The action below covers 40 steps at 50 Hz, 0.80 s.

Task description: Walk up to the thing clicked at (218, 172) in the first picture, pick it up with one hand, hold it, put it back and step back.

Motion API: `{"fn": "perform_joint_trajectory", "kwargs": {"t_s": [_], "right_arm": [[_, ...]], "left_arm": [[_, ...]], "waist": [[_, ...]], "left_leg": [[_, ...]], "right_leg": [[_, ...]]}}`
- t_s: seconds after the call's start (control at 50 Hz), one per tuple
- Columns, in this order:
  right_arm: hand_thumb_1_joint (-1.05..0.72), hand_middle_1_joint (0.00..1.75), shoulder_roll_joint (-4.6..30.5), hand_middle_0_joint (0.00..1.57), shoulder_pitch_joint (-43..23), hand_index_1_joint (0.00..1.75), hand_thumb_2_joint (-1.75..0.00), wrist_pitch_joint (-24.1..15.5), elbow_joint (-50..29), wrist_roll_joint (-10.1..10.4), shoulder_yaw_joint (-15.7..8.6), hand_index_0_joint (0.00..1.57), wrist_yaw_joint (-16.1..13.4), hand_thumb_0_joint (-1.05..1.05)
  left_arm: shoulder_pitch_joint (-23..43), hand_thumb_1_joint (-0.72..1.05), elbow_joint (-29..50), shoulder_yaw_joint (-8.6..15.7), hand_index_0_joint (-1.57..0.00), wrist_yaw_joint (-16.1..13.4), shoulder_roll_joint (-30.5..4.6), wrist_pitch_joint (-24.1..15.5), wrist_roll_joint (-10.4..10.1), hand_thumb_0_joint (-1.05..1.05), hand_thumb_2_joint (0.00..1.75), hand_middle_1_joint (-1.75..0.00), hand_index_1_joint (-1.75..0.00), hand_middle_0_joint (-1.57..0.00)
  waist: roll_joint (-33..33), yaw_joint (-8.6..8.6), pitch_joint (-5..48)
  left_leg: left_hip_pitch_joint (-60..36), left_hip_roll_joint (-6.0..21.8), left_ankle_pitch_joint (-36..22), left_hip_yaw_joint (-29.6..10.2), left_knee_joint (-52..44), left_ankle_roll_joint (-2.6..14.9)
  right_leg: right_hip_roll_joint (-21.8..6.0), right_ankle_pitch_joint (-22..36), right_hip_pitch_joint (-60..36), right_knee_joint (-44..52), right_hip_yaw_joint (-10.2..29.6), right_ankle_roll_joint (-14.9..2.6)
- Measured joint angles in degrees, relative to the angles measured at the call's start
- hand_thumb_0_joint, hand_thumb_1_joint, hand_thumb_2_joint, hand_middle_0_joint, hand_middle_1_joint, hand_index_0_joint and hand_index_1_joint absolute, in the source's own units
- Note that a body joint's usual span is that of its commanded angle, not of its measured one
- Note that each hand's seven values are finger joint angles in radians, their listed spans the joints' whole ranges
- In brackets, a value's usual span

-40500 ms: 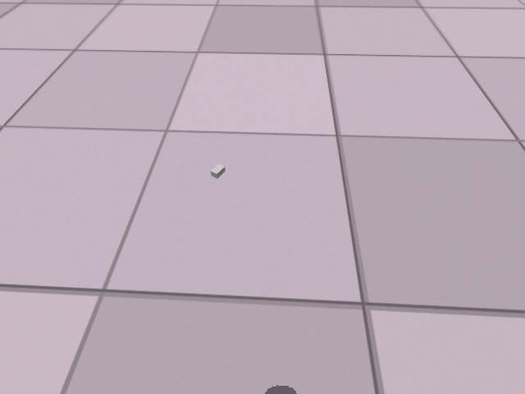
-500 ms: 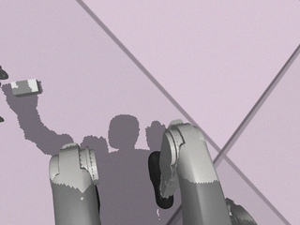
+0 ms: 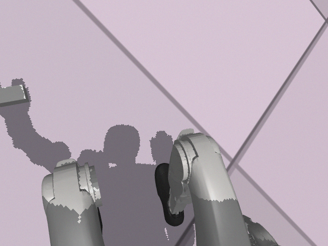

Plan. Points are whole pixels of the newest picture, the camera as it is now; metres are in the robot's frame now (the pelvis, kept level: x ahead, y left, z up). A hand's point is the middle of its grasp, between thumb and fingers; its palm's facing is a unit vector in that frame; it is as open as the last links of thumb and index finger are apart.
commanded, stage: approach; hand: left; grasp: from above
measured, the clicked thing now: (11, 95) +0.51 +0.29 -0.31
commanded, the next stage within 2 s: close in in 0.72 s
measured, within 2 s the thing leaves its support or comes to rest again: neither
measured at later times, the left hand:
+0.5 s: hand out of the picture +0.50 +0.28 -0.20, palm faces -0.53 -0.09 -0.84, open 13.5 cm
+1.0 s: hand out of the picture +0.52 +0.29 -0.19, palm faces -0.42 -0.08 -0.90, open 13.2 cm
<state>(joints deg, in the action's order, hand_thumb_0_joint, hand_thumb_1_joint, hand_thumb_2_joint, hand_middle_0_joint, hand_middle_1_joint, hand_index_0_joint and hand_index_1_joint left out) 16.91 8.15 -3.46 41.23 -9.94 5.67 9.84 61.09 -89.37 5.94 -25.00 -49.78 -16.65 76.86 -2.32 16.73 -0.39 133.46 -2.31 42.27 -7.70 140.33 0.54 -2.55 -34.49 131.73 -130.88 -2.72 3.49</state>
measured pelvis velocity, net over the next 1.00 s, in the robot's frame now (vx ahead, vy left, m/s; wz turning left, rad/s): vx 0.00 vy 0.01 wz -0.04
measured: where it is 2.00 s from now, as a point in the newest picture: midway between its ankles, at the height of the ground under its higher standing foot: (134, 223)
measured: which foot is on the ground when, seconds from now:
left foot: down 0.00-1.00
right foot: down 0.00-1.00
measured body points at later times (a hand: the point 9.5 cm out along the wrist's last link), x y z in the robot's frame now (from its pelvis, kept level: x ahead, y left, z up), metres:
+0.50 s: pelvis +0.00 +0.00 +0.00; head +0.28 +0.06 +0.35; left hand +0.52 +0.28 -0.15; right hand -0.01 -0.26 -0.08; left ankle +0.06 +0.11 -0.29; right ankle +0.12 -0.14 -0.29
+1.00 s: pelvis +0.00 +0.01 +0.00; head +0.27 +0.11 +0.34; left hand +0.54 +0.29 -0.14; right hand +0.05 -0.27 -0.06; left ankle +0.06 +0.12 -0.29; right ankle +0.12 -0.14 -0.29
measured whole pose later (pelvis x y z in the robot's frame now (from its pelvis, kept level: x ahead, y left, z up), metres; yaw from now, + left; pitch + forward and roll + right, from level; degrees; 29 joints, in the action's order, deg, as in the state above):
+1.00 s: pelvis +0.00 +0.01 +0.00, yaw -2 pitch +35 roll -13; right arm 18.0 7.0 -2.5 35.5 -9.0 10.9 8.0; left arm 72.4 -96.0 1.5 -25.1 -53.2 -10.6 78.2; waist -2.9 23.0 -1.7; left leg 134.7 -2.4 41.1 -8.6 140.3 1.6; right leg -2.4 -33.3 131.3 -129.2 -4.0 2.5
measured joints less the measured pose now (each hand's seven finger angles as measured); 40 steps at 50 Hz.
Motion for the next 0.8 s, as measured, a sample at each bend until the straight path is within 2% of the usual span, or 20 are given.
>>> {"fn": "perform_joint_trajectory", "kwargs": {"t_s": [0.1, 0.22, 0.26, 0.32, 0.42, 0.54, 0.62, 0.7, 0.74, 0.8], "right_arm": [[-0.9, 0.3, -0.05, 0.2, 0.17, 0.3, -0.89, -0.77, 0.18, -0.51, 1.31, 0.2, -0.54, 0.0], [-0.9, 0.3, 0.45, 0.2, 1.28, 0.3, -0.89, -0.61, -1.46, -0.5, 3.28, 0.2, -0.97, 0.0], [-0.9, 0.3, 0.73, 0.2, 2.02, 0.29, -0.89, -0.21, -2.43, -0.06, 3.84, 0.2, -1.03, 0.0], [-0.9, 0.3, 1.14, 0.2, 3.23, 0.29, -0.89, 0.53, -3.67, 0.94, 4.74, 0.2, -0.94, 0.0], [-0.9, 0.3, 1.47, 0.2, 4.29, 0.3, -0.89, 2.12, -4.79, 2.58, 6.21, 0.2, -0.87, 0.0], [-0.89, 0.3, 1.66, 0.2, 3.92, 0.3, -0.89, 3.38, -5.73, 3.15, 6.14, 0.2, -1.38, 0.0], [-0.89, 0.3, 1.79, 0.2, 3.24, 0.3, -0.89, 3.61, -5.27, 2.52, 4.55, 0.2, -1.55, 0.0], [-0.89, 0.3, 1.79, 0.2, 1.87, 0.3, -0.89, 3.16, -3.45, 1.84, 2.66, 0.2, -1.82, 0.0], [-0.89, 0.3, 1.75, 0.2, 0.81, 0.3, -0.89, 2.86, -2.5, 1.62, 2.21, 0.2, -1.9, 0.0], [-0.89, 0.3, 1.54, 0.2, -1.02, 0.3, -0.89, 2.17, -2.03, 1.29, 2.25, 0.2, -2.01, 0.0]], "left_arm": [[5.59, -0.32, -2.55, -1.88, -0.25, -1.43, -0.59, 1.38, 1.03, 0.0, 0.83, -0.89, -0.87, -0.24], [11.11, -0.37, -5.17, -1.76, -0.21, -2.6, -1.89, 5.72, 2.31, 0.0, 0.87, -0.94, -0.92, -0.2], [11.65, -0.38, -5.19, -1.29, -0.21, -2.42, -2.13, 7.62, 2.06, 0.0, 0.88, -0.94, -0.93, -0.19], [11.21, -0.39, -5.01, -0.94, -0.2, -1.05, -1.91, 10.42, 0.35, 0.0, 0.89, -0.95, -0.93, -0.18], [6.57, -0.41, -2.44, -0.04, -0.18, 3.36, -1.19, 12.19, -4.03, 0.0, 0.91, -0.95, -0.94, -0.17], [-0.8, -0.4, 3.67, 1.9, -0.19, 8.49, -1.91, 8.34, -7.5, 0.0, 0.89, -0.93, -0.92, -0.18], [-3.29, -0.37, 7.44, 1.68, -0.22, 9.4, -2.48, 3.87, -7.63, 0.0, 0.87, -0.91, -0.9, -0.21], [-2.29, -0.36, 9.09, -1.82, -0.23, 8.44, -1.73, 0.99, -6.76, 0.0, 0.86, -0.9, -0.88, -0.22], [-0.46, -0.36, 7.96, -3.72, -0.22, 7.21, -1.03, 0.34, -6.01, 0.0, 0.86, -0.9, -0.89, -0.22], [3.14, -0.36, 4.02, -6.0, -0.22, 5.08, -0.51, 0.56, -4.3, 0.0, 0.89, -0.92, -0.91, -0.21]], "waist": [[-0.43, 2.45, -0.64], [0.43, 6.37, -1.13], [1.09, 7.21, -1.52], [1.97, 7.73, -2.18], [2.91, 6.81, -3.38], [2.31, 3.7, -4.86], [1.15, 0.92, -4.48], [-0.11, -1.21, -2.92], [-0.6, -1.41, -1.84], [-1.1, -0.34, -0.67]], "left_leg": [[0.84, 0.04, -0.03, -0.44, 0.7, -0.12], [1.9, 0.4, 0.34, -1.0, 1.25, -0.03], [1.96, 0.59, 0.47, -1.04, 1.14, 0.06], [1.55, 0.96, 0.67, -0.9, 0.71, 0.17], [0.09, 1.38, 0.7, -0.78, -0.26, 0.16], [-0.91, 0.94, -0.37, -1.22, -0.71, -0.42], [-0.66, 0.28, -1.25, -1.57, -0.51, -0.76], [-0.39, -0.16, -1.59, -1.44, -0.28, -0.62], [-0.28, -0.29, -1.54, -1.27, -0.21, -0.37], [-0.2, -0.36, -1.32, -1.08, -0.12, 0.07]], "right_leg": [[0.16, 0.26, 0.72, -0.36, -0.36, -0.06], [0.58, 0.45, 1.76, -0.32, -0.87, -0.15], [0.74, 0.5, 1.86, -0.08, -0.94, -0.12], [1.01, 0.58, 1.7, 0.38, -0.85, -0.05], [1.3, 0.81, 0.63, 1.24, -0.75, 0.45], [0.95, 1.49, -0.57, 1.54, -1.13, 0.09], [0.46, 1.84, -0.79, 1.29, -1.43, -0.23], [0.11, 1.73, -0.95, 1.04, -1.33, -0.23], [-0.01, 1.5, -1.07, 1.0, -1.22, -0.21], [-0.09, 1.11, -1.32, 1.08, -1.16, -0.46]]}}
